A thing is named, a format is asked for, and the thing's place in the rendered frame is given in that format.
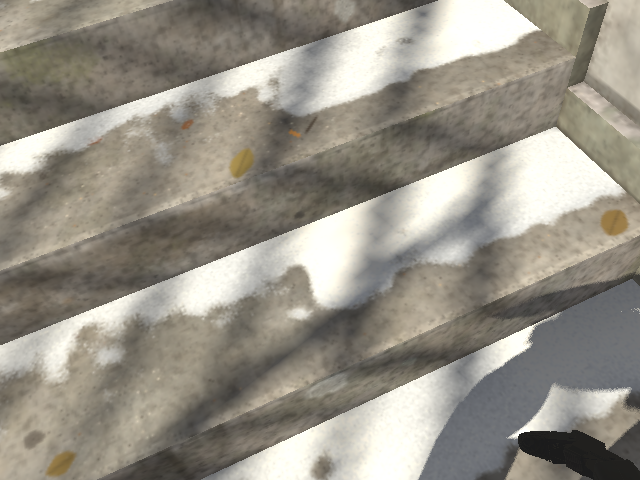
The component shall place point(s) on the right robot hand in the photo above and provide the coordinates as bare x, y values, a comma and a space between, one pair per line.
580, 452

